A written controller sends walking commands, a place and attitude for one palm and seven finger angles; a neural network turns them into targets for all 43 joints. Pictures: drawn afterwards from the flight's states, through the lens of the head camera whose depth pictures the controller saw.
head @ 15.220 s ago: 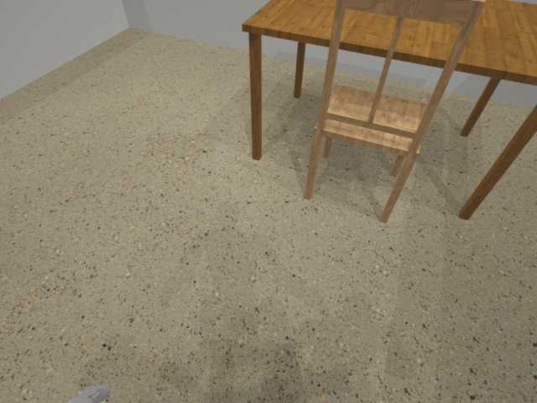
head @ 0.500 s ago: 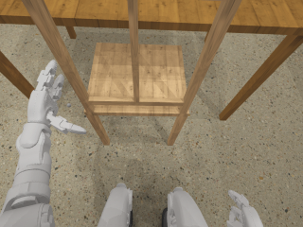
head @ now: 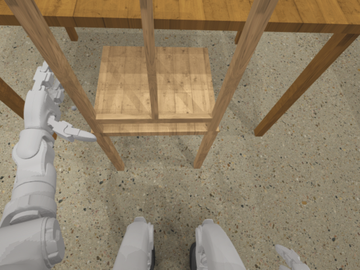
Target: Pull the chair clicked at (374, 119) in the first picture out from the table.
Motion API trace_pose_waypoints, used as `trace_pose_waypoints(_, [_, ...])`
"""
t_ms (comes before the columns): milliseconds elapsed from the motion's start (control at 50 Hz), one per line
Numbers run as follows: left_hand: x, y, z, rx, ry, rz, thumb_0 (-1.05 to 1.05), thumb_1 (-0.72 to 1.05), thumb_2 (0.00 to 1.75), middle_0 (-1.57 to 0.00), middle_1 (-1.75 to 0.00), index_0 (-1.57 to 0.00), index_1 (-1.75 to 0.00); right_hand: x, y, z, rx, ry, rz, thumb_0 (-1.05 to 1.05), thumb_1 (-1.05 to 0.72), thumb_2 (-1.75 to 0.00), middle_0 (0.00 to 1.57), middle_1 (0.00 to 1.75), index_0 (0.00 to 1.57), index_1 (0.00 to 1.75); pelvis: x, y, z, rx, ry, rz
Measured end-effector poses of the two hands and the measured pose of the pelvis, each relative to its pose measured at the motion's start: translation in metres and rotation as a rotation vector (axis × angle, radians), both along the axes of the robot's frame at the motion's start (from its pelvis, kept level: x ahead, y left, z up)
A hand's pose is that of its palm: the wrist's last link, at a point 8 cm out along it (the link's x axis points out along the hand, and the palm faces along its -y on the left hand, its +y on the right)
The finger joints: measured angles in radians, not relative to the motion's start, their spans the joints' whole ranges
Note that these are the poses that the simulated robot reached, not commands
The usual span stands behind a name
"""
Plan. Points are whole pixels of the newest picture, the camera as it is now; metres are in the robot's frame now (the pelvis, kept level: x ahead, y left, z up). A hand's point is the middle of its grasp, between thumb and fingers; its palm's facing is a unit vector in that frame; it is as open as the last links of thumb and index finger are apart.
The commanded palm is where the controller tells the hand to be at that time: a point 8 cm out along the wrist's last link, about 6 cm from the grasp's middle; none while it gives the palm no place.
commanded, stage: push the fingers through the gap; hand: left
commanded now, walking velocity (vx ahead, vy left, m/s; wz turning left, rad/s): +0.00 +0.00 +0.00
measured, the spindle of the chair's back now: (152, 73) +0.52 +0.07 +0.06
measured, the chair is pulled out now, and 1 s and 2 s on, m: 0.00 0.00 0.00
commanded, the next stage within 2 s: hook a spindle and tug to test in 0.74 s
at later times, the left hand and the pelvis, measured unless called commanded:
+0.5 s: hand (76, 93) +0.48 +0.23 +0.03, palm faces +0.03 -1.00 -0.04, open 16.9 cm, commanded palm +0.46 +0.27 +0.03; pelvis +0.00 +0.00 -0.01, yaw -1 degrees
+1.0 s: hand (76, 94) +0.48 +0.23 +0.03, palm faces +0.04 -1.00 -0.05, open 16.7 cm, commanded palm +0.46 +0.27 +0.03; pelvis +0.00 +0.01 +0.00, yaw -1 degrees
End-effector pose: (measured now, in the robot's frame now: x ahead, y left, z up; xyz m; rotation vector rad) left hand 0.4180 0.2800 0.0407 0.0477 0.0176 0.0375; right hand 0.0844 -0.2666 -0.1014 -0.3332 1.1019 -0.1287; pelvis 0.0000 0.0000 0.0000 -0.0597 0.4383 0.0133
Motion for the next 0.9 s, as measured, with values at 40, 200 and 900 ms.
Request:
trace_pose_waypoints(40, [0.002, 0.0, 0.0, -0.002, 0.004, 0.006, -0.02, -0.5, 0.3, -0.06, -0.08, -0.06, -0.08, -0.001, 0.001, 0.0, 0.003, 0.004, -0.001, 0.01, -0.91, -0.9, 0.2, 0.3, 0.2, 0.3, 0.0, 0.0, 0.0, 0.001, 0.001, -0.001])
trace_pose_waypoints(200, [0.015, 0.004, -0.004, -0.001, 0.011, 0.02, -0.02, -0.5, 0.3, -0.06, -0.08, -0.06, -0.08, -0.007, 0.001, -0.005, -0.002, 0.023, -0.002, 0.01, -0.91, -0.9, 0.2, 0.3, 0.2, 0.3, -0.004, 0.0, -0.005, -0.002, 0.011, -0.001])
trace_pose_waypoints(900, [0.038, 0.005, -0.009, -0.019, 0.037, 0.006, -0.02, -0.5, 0.3, -0.07, -0.09, -0.06, -0.09, -0.026, 0.005, -0.001, -0.021, 0.103, -0.043, 0.01, -0.91, -0.9, 0.2, 0.3, 0.2, 0.3, -0.002, 0.007, -0.004, -0.019, 0.033, -0.002])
